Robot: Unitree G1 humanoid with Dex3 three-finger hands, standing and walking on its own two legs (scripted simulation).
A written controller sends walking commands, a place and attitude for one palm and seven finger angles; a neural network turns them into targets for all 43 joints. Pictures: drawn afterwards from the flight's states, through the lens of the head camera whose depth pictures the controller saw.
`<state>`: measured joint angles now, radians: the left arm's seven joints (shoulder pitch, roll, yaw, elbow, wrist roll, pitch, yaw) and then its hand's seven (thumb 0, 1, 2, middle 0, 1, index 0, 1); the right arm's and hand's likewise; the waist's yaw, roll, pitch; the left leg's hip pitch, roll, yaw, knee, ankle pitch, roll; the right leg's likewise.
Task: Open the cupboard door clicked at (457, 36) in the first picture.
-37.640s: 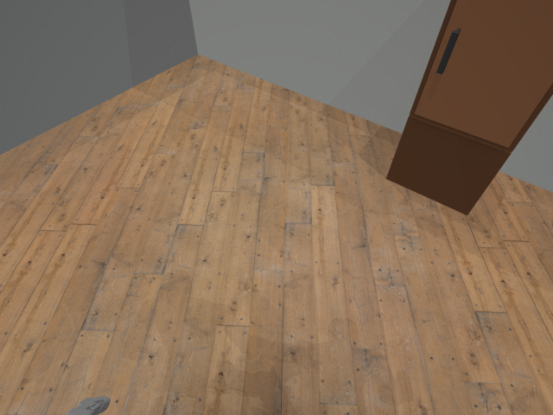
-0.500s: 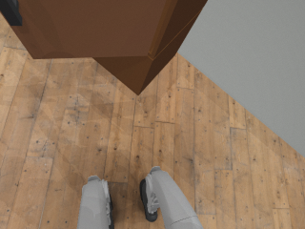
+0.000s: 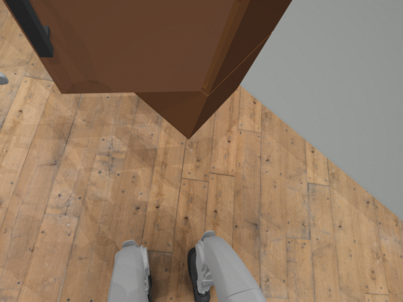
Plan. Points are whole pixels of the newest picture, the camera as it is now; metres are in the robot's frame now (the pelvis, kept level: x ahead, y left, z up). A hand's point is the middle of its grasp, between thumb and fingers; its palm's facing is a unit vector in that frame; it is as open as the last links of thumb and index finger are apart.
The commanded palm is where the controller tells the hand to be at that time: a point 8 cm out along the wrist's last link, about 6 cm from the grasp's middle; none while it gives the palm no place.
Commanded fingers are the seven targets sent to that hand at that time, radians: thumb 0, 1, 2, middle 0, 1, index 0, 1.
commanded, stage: move the hooked fingers beside the handle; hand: left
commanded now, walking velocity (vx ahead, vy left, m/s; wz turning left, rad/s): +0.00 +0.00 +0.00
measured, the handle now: (29, 10) +0.60 +0.23 +0.07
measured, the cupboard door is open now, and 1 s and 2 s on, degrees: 48 48 48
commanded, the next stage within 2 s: slide the fingers in behind the handle in 0.20 s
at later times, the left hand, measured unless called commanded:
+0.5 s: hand out of the picture +0.54 +0.30 +0.06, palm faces +0.04 -1.00 -0.04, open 14.0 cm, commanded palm +0.54 +0.31 +0.06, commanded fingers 0.00 -0.50 0.30 -0.30 -1.20 -0.30 -1.20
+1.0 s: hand (0, 40) +0.55 +0.27 +0.06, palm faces +0.06 -1.00 -0.04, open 14.1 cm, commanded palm +0.54 +0.28 +0.06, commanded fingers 0.00 -0.50 0.30 -0.30 -1.20 -0.30 -1.20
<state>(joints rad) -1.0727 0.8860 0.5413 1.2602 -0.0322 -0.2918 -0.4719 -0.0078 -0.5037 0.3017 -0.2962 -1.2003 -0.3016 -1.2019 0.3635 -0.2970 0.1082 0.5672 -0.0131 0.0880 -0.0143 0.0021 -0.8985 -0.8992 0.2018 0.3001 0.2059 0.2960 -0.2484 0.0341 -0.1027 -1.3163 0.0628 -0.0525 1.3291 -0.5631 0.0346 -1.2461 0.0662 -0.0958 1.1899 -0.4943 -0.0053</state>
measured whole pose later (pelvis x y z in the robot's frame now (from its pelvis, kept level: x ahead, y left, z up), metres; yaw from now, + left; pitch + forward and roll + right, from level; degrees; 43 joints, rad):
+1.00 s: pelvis +0.00 +0.00 +0.00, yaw +0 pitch +31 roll -7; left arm -1.05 0.77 0.49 1.19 -0.05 -0.31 -0.37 -0.01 -0.50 0.30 -0.30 -1.20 -0.28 -1.20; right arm 0.39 -0.27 0.09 0.61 -0.03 0.08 0.01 0.00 -0.90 -0.90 0.20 0.30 0.21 0.30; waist -0.24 0.04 -0.10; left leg -1.32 0.06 -0.05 1.32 -0.56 0.03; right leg -1.26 0.06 -0.09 1.20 -0.49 -0.01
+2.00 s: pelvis -0.01 -0.01 +0.00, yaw +1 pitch +31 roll -5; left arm -1.08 0.70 0.47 1.25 -0.03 -0.36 -0.30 -0.01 -0.50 0.30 -0.30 -1.20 -0.30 -1.20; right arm 0.37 -0.28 0.08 0.61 -0.02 0.07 0.01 0.00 -0.90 -0.90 0.20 0.30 0.20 0.30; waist -0.24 0.05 -0.11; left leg -1.32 0.06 -0.04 1.33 -0.55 0.02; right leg -1.27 0.06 -0.08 1.23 -0.50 -0.02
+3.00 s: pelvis +0.00 -0.01 +0.00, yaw +0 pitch +30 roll -5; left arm -0.99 0.63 0.47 1.16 -0.06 -0.37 -0.27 0.01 0.64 0.78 -0.27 -1.32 -0.32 -1.32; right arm 0.37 -0.26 0.07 0.61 -0.03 0.08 0.02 0.00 -0.90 -0.90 0.20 0.30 0.20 0.30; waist -0.23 0.05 -0.11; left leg -1.29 0.06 -0.02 1.32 -0.56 0.03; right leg -1.25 0.06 -0.06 1.22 -0.50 -0.01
